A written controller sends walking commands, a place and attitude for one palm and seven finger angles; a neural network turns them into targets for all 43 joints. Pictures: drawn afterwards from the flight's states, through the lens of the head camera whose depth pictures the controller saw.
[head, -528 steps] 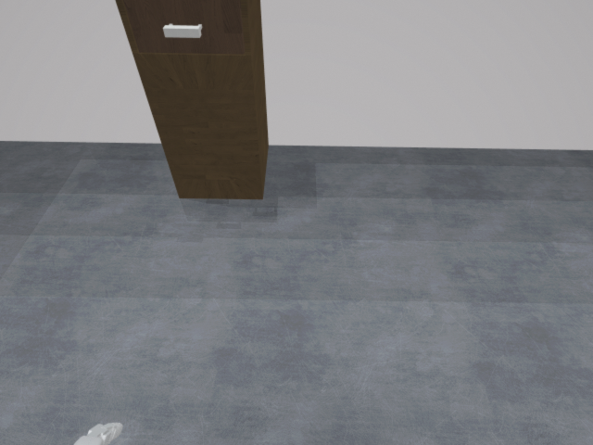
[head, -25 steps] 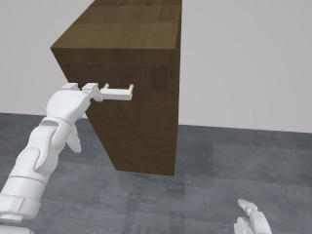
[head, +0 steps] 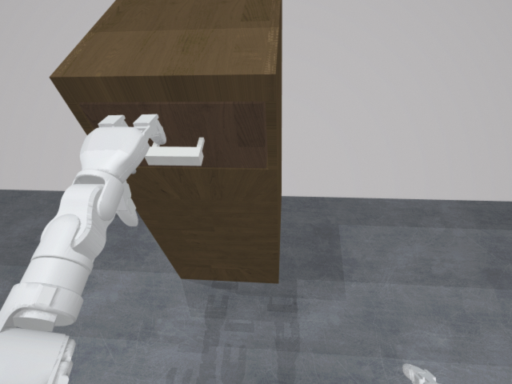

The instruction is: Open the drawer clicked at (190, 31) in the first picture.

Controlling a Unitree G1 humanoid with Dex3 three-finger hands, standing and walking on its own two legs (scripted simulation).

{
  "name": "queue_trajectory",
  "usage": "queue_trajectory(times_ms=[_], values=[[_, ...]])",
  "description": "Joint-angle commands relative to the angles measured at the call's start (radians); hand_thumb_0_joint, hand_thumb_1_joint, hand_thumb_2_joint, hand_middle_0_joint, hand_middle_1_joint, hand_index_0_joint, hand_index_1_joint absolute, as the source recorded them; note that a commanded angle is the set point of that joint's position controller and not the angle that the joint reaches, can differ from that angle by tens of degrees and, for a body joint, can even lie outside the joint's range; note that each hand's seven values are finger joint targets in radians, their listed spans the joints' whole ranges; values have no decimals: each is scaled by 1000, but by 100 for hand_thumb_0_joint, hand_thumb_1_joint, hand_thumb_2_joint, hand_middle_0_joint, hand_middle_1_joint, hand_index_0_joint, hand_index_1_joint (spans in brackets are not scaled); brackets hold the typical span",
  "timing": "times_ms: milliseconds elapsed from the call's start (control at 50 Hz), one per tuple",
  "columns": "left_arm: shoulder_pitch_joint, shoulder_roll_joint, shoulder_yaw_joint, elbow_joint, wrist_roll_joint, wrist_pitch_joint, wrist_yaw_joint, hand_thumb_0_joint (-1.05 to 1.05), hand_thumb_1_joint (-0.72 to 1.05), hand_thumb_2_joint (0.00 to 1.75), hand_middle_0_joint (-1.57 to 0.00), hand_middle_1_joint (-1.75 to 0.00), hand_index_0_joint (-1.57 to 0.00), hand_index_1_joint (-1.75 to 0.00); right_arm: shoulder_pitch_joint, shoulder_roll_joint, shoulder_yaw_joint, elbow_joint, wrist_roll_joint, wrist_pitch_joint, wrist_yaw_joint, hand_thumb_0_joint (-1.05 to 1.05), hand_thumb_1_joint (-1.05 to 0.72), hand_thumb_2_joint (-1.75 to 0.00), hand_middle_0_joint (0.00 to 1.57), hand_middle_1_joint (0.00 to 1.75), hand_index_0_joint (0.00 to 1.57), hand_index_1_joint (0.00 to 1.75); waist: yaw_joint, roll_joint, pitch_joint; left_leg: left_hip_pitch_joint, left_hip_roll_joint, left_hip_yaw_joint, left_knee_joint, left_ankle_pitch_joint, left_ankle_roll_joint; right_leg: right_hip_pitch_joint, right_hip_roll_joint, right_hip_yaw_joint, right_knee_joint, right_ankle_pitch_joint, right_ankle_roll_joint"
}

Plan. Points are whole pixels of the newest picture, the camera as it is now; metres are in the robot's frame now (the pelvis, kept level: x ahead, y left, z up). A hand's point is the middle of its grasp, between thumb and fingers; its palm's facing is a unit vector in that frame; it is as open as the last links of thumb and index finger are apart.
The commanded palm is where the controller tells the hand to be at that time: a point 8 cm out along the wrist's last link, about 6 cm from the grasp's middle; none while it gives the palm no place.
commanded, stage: move the hooked fingers above the handle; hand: left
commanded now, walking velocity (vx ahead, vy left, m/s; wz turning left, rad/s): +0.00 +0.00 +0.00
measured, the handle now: (176, 148) +0.54 +0.22 +0.03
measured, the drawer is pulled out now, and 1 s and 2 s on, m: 0.00 0.00 0.00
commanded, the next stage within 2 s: none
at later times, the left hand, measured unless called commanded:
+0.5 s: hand (150, 152) +0.47 +0.23 +0.09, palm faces -0.04 +0.00 -1.00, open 13.9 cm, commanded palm +0.46 +0.23 +0.15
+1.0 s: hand (162, 142) +0.49 +0.22 +0.09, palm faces -0.02 -0.01 -1.00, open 13.6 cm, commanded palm +0.48 +0.24 +0.14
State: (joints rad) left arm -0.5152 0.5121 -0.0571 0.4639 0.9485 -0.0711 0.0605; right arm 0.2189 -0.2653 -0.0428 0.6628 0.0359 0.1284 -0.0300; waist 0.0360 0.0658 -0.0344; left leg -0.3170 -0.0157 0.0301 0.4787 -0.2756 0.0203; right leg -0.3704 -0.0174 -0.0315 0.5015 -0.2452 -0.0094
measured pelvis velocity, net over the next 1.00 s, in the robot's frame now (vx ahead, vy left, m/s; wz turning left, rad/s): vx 0.00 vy -0.01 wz -0.03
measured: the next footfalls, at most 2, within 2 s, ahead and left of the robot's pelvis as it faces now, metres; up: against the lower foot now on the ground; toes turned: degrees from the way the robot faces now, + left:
none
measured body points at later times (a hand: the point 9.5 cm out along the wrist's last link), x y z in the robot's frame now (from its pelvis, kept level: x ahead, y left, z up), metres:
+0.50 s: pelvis +0.01 +0.00 -0.01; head +0.08 -0.01 +0.44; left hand +0.47 +0.23 +0.14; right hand +0.08 -0.26 -0.15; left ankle -0.03 +0.11 -0.74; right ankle +0.00 -0.11 -0.74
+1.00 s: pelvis +0.00 -0.01 -0.01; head +0.07 -0.03 +0.43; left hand +0.49 +0.21 +0.14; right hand +0.02 -0.28 -0.15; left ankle -0.03 +0.11 -0.74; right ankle +0.00 -0.11 -0.74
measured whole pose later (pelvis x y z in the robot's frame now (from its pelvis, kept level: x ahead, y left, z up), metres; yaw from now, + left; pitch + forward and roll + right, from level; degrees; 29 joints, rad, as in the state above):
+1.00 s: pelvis +0.00 -0.01 -0.01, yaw -2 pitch +14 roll +0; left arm -0.88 0.57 0.01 1.01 1.06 -0.08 0.15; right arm 0.33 -0.26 -0.04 0.67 0.02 0.14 -0.05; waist -0.10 0.05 -0.08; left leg -0.52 0.01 0.05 0.59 -0.32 0.01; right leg -0.57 0.01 -0.01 0.59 -0.26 -0.02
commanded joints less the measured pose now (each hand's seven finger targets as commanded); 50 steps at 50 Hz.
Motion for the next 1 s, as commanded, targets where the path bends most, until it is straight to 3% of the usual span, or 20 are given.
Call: queue_trajectory(times_ms=[0, 20, 120, 220, 260, 280, 340, 380, 420, 500, 540, 600, 680, 700, 720, 800, 860, 900, 920, 980], values=[[-419, 207, 62, -127, 17, 47, 23, 0, -50, 30, -30, -120, -30, -120, -24, -126, -36, -126, -3, -29, 1, 0, -90, -90, 20, 30, 20, 30, -15, -59, -359, 102, -10, -7, -17, 404, 12, 182, 32, 0, -11, 297, -34], [-430, 176, 32, -129, 12, 48, 11, 0, -50, 30, -30, -120, -30, -120, -23, -128, -37, -133, -4, -27, 1, 0, -90, -90, 20, 30, 20, 30, -23, -67, -376, 110, -11, -9, -11, 410, 14, 186, 32, 1, -11, 300, -34], [-501, 208, 51, -69, 6, 23, -17, 0, -50, 30, -30, -120, -30, -120, 1, -130, -34, -132, -6, -15, -12, 0, -90, -90, 20, 30, 20, 30, -39, -109, -344, 85, -11, -12, 1, 378, 22, 164, 32, 1, -6, 290, -30], [-585, 316, 153, -7, 33, -34, 26, 0, -50, 30, -30, -120, -30, -120, 35, -123, -34, -118, -14, -16, -18, 0, -90, -90, 20, 30, 20, 30, -20, -47, -375, 50, -16, -14, 25, 409, 17, 165, 34, 6, 27, 310, -38], [-635, 259, 104, 23, 43, -40, 49, 0, -50, 30, -30, -120, -30, -120, 51, -115, -37, -108, -14, -20, -14, 0, -90, -90, 20, 30, 20, 30, -39, -23, -370, 62, -11, -15, 40, 427, 14, 113, 38, 1, 39, 308, -40], [-650, 259, 103, 41, 49, -40, 60, 0, -50, 30, -30, -120, -30, -120, 61, -118, -41, -99, -16, -22, -11, 0, -90, -90, 20, 30, 20, 30, -44, -8, -378, 65, -8, -15, 46, 432, 11, 93, 40, 0, 43, 300, -40], [-675, 258, 92, 112, 61, -23, 75, 0, -50, 30, -30, -120, -30, -120, 90, -127, -47, -88, -17, -23, -7, 0, -90, -90, 20, 30, 20, 30, -62, -32, -405, 49, -9, -11, 62, 424, 13, 87, 42, 3, 50, 308, -36], [-699, 221, 54, 137, 61, -12, 72, 0, -50, 30, -30, -120, -30, -120, 109, -128, -53, -82, -19, -21, -4, 0, -90, -90, 20, 30, 20, 30, -73, -23, -432, 64, -7, -11, 74, 447, 14, 78, 42, 4, 54, 327, -36], [-727, 211, 37, 174, 61, -7, 61, 0, -50, 30, -30, -120, -30, -120, 129, -135, -56, -74, -21, -16, -5, 0, -90, -90, 20, 30, 20, 30, -97, -56, -441, 55, -7, -11, 84, 442, 17, 77, 43, 4, 53, 334, -32], [-772, 218, 37, 175, 52, -27, 46, 0, -50, 30, -30, -120, -30, -120, 152, -138, -61, -69, -22, -6, -9, 0, -90, -90, 20, 30, 20, 30, -99, -39, -468, 51, -6, -12, 95, 454, 21, 79, 41, 13, 60, 363, -29], [-792, 230, 47, 181, 47, -46, 47, 0, -50, 30, -30, -120, -30, -120, 166, -139, -62, -61, -25, -5, -9, 0, -90, -90, 20, 30, 20, 30, -104, -34, -476, 48, -5, -18, 103, 473, 23, 76, 43, 15, 63, 372, -29], [-795, 288, 96, 247, 64, -50, 71, 0, -50, 30, -30, -120, -30, -120, 181, -142, -58, -50, -25, 0, -11, 0, -90, -90, 20, 30, 20, 30, -105, -48, -434, -8, -5, -15, 105, 447, 21, 63, 45, 12, 74, 364, -31], [-808, 378, 164, 298, 88, -31, 125, 0, -50, 30, -30, -120, -30, -120, 196, -146, -54, -50, -30, -4, -12, 0, -90, -90, 20, 30, 20, 30, -87, -29, -471, -69, -8, -3, 104, 416, 19, 96, 44, 18, 87, 370, -30], [-805, 377, 157, 304, 97, -22, 134, 0, -50, 30, -30, -120, -30, -120, 196, -144, -54, -53, -30, -4, -11, 0, -90, -90, 20, 30, 20, 30, -87, -2, -484, -66, -9, 2, 107, 425, 18, 95, 44, 18, 91, 376, -32], [-803, 391, 174, 316, 105, -12, 140, 0, -50, 30, -30, -120, -30, -120, 200, -147, -55, -50, -32, -3, -11, 0, -90, -90, 20, 30, 20, 30, -89, -41, -499, -76, -8, 0, 112, 437, 21, 114, 45, 17, 93, 390, -30], [-848, 403, 156, 352, 108, 24, 157, 0, -50, 30, -30, -120, -30, -120, 200, -152, -53, -49, -22, -6, -17, 0, -90, -90, 20, 30, 20, 30, -114, -60, -455, -108, -9, 14, 92, 323, 25, 100, 43, 22, 67, 324, -19], [-847, 443, 177, 346, 106, 19, 149, 0, -50, 30, -30, -120, -30, -120, 199, -150, -51, -57, -21, -7, -25, 0, -90, -90, 20, 30, 20, 30, -100, -33, -512, -103, -14, 21, 85, 314, 27, 154, 36, 34, 62, 336, -17], [-835, 441, 172, 348, 104, 14, 139, 0, -50, 30, -30, -120, -30, -120, 188, -149, -47, -66, -19, -10, -30, 0, -90, -90, 20, 30, 20, 30, -96, -29, -494, -112, -13, 24, 78, 294, 27, 157, 34, 37, 58, 324, -15], [-825, 446, 183, 352, 99, 7, 133, 0, -50, 30, -30, -120, -30, -120, 188, -150, -48, -67, -18, -9, -32, 0, -90, -90, 20, 30, 20, 30, -100, -64, -493, -121, -11, 21, 78, 295, 30, 173, 34, 36, 55, 329, -15], [-786, 412, 145, 393, 97, 1, 111, 0, -50, 30, -30, -120, -30, -120, 183, -157, -48, -69, -13, -16, -39, 0, -90, -90, 20, 30, 20, 30, -113, -66, -427, -130, -8, 27, 67, 227, 31, 127, 32, 39, 33, 269, -10]])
